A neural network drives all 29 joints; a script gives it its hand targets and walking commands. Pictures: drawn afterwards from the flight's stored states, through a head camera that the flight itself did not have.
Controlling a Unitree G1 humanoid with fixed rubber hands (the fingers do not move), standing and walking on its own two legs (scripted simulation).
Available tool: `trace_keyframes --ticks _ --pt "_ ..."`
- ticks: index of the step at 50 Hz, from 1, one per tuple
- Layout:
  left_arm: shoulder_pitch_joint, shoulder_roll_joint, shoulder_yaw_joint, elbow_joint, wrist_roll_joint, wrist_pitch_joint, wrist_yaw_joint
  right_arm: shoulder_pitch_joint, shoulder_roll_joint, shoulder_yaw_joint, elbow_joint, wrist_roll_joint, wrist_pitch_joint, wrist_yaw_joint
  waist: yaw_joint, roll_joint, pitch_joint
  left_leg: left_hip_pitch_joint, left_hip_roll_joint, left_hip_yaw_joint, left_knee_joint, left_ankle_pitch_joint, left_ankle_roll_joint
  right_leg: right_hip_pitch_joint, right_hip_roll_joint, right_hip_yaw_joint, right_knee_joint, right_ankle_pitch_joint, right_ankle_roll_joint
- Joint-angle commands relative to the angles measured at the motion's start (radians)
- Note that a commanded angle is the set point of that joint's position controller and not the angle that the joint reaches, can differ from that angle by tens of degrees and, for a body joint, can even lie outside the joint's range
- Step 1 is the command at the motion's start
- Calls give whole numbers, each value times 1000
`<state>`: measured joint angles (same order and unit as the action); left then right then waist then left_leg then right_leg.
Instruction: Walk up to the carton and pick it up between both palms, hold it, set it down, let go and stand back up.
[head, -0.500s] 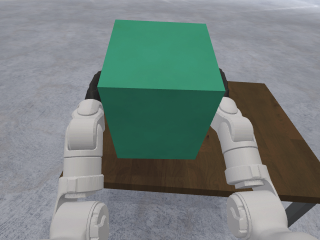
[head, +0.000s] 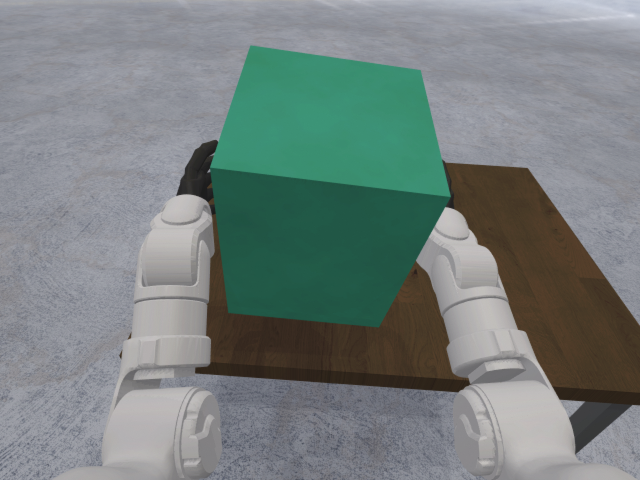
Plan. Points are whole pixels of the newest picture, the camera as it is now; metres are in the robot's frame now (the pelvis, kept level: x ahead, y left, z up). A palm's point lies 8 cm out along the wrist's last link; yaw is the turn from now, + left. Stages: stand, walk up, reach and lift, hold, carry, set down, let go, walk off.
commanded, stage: hold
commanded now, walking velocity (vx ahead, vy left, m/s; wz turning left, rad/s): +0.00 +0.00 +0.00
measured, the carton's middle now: (319, 197) +0.38 +0.01 +0.21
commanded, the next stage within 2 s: set down in 0.42 s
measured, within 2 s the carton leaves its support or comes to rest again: neither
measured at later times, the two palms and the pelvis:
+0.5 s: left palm (192, 203) +0.35 +0.16 +0.21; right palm (436, 200) +0.37 -0.13 +0.21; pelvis +0.00 +0.00 +0.00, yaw +0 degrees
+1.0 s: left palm (208, 220) +0.38 +0.15 +0.17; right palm (430, 209) +0.41 -0.14 +0.18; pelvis +0.02 -0.01 +0.00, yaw +0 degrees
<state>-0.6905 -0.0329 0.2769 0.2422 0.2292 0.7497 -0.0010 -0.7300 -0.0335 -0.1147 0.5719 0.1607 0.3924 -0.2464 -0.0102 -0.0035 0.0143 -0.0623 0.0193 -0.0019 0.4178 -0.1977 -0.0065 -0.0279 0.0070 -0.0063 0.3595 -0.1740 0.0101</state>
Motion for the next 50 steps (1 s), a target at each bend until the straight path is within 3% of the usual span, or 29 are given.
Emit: trace_keyframes --ticks 1,5,6,7,8,9,10,13,15,16,18,21,22,24,26,29,30,32,34,35,36,37,40,44,48,50 --pt "-749 -606 -499 -145 -142 -82 -139 -864 570 350 -262 75 -56 155 -128 21 -391 78 -32 -1 -127 172 -38 117 56 -51 -96 87 5" --pt "-669 -602 -519 -210 -139 -71 -143 -820 565 416 -369 115 -45 127 -128 -3 -441 139 -40 -10 -80 340 -41 183 64 -49 -81 243 19" --pt "-674 -582 -505 -187 -129 -65 -146 -800 555 409 -332 115 -36 121 -131 -4 -413 133 -46 -7 -81 312 -44 178 61 -45 -85 229 21" --pt "-671 -597 -519 -212 -140 -64 -147 -832 560 421 -390 128 -43 120 -123 -4 -443 151 -42 -12 -71 351 -45 174 64 -47 -83 247 20" --pt "-655 -604 -522 -219 -137 -57 -147 -810 546 417 -391 136 -36 115 -138 15 -418 147 -44 -18 -67 366 -52 167 63 -43 -82 251 19" --pt "-658 -594 -521 -238 -135 -54 -147 -801 550 426 -388 143 -29 112 -133 20 -440 149 -47 -16 -66 367 -49 185 64 -42 -83 257 21" --pt "-667 -596 -536 -279 -161 -59 -145 -824 567 442 -458 156 -34 111 -122 9 -485 156 -51 -17 -55 404 -53 206 66 -40 -70 307 24" --pt "-705 -579 -577 -372 -181 -59 -135 -791 561 469 -481 172 -15 99 -143 33 -532 195 -55 -19 -32 462 -64 194 71 -39 -65 353 32" --pt "-706 -577 -564 -363 -176 -53 -131 -749 544 441 -435 165 12 102 -157 40 -476 178 -46 -29 -39 455 -79 173 73 -40 -65 319 24" --pt "-709 -561 -564 -378 -174 -47 -132 -748 551 450 -437 168 18 103 -145 41 -463 165 -50 -21 -43 439 -75 178 68 -39 -66 312 27" --pt "-689 -560 -537 -308 -144 -33 -142 -708 520 407 -355 137 33 111 -161 35 -379 134 -46 -24 -69 348 -71 153 64 -40 -79 248 18" --pt "-687 -548 -493 -259 -129 -27 -162 -701 514 358 -282 110 42 123 -158 23 -331 83 -42 -15 -109 234 -62 152 55 -33 -94 164 11" --pt "-679 -557 -473 -239 -122 -24 -160 -739 491 369 -263 140 41 131 -126 52 -353 117 -59 -8 -125 252 -56 117 74 -34 -114 113 16" --pt "-712 -561 -461 -203 -118 -35 -167 -751 500 339 -223 113 29 145 -126 44 -339 113 -55 -6 -127 214 -56 86 70 -35 -115 77 10" --pt "-774 -566 -444 -156 -108 -56 -167 -807 495 283 -200 66 -2 160 -130 46 -322 69 -51 4 -159 92 -51 64 60 -39 -118 5 9" --pt "-789 -598 -447 -170 -106 -110 -161 -882 548 298 -279 39 -83 185 -81 29 -420 106 -47 10 -143 163 -44 70 63 -55 -103 41 11" --pt "-820 -600 -447 -159 -100 -128 -156 -915 554 282 -274 24 -108 190 -82 50 -438 109 -43 13 -144 143 -49 60 60 -61 -105 20 9" --pt "-813 -588 -410 -137 -66 -162 -152 -939 565 267 -263 -14 -168 209 -46 43 -424 108 -36 20 -157 127 -44 56 57 -82 -103 -20 8" --pt "-799 -584 -388 -93 -44 -199 -151 -908 561 218 -198 -72 -220 225 -51 35 -404 101 -22 17 -173 86 -36 56 50 -95 -98 -47 9" --pt "-720 -563 -350 -43 -20 -215 -153 -878 545 192 -174 -101 -252 232 -28 22 -374 88 -22 29 -188 45 -31 56 43 -96 -109 -78 8" --pt "-714 -539 -312 -6 8 -224 -159 -849 532 155 -120 -130 -270 238 -39 17 -314 58 -17 34 -208 -5 -27 70 42 -107 -106 -106 9" --pt "-637 -508 -260 63 59 -217 -171 -809 502 120 -71 -155 -281 244 -22 -6 -245 29 -19 47 -229 -63 -11 74 32 -99 -117 -144 17" --pt "-528 -482 -195 106 111 -208 -196 -760 445 122 -37 -157 -312 261 13 -17 -169 -8 -16 63 -255 -67 1 116 37 -106 -114 -137 16" --pt "-499 -505 -246 52 56 -234 -184 -814 450 190 -117 -114 -382 256 22 -24 -275 74 -28 78 -186 155 -21 119 47 -118 -116 -29 8" --pt "-593 -583 -431 -130 -51 -337 -119 -798 506 291 -170 -65 -447 241 -6 41 -489 252 -24 51 -66 488 -77 90 69 -126 -98 165 4" --pt "-607 -594 -495 -209 -83 -371 -94 -756 533 347 -196 -42 -469 240 0 46 -574 313 -21 44 -27 622 -91 101 75 -124 -90 253 4"
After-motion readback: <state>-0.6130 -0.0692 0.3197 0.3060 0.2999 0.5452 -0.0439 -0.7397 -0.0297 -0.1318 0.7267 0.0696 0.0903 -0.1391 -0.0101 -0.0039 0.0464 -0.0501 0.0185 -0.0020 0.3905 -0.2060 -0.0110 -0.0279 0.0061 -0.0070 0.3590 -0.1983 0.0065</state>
